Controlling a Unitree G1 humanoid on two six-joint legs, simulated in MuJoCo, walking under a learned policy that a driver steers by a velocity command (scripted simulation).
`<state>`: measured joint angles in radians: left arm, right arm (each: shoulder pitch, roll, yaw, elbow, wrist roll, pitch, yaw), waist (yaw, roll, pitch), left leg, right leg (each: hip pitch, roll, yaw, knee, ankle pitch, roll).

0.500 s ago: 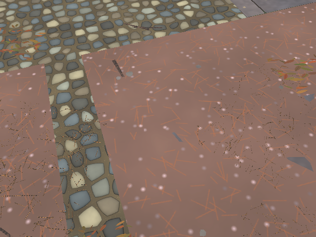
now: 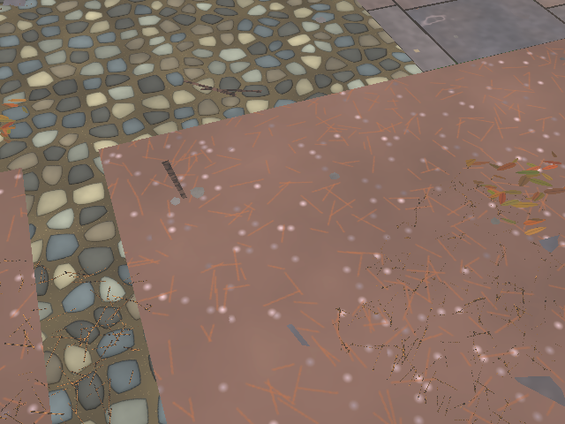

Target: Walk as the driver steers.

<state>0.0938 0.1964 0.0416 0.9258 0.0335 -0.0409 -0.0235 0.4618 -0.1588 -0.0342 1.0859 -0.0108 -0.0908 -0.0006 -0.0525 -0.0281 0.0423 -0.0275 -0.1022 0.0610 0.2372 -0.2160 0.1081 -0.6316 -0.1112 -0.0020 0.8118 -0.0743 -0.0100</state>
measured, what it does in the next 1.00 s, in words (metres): walks ahead, turning left: right foot, then left foot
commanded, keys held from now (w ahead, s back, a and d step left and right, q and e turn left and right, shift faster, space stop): w+q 1.00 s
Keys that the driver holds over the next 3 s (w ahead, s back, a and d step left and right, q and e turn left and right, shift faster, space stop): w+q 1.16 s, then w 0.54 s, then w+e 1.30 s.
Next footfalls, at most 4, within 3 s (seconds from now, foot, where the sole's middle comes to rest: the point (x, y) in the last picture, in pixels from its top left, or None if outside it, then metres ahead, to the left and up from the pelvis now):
0.20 right None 0.30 -0.12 -0.78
0.72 left None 0.49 0.16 -0.78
1.30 right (186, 290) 0.85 0.23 -0.78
1.80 left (64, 285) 0.88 0.56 -0.78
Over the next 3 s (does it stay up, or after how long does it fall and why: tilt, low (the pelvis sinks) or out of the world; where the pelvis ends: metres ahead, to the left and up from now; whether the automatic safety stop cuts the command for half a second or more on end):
stays up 1.38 0.73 -0.01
